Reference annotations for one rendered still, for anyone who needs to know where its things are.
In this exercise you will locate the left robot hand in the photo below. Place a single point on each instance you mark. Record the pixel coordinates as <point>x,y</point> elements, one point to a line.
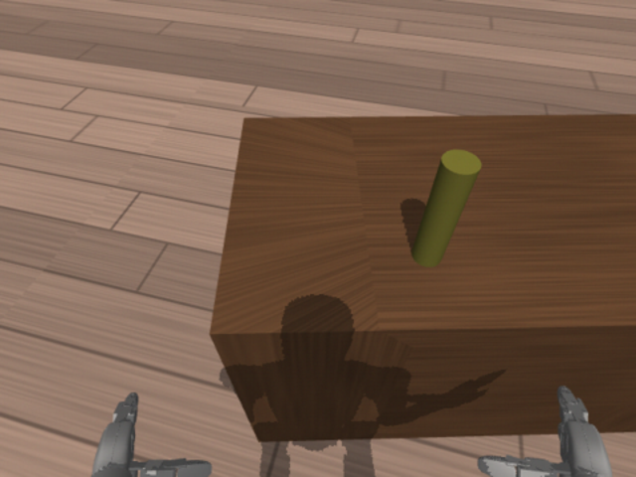
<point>116,449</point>

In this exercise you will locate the can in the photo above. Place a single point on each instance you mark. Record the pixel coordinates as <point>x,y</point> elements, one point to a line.
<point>454,180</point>

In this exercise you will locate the right robot hand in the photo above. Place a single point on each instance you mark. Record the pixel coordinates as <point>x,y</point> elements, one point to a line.
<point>581,448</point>

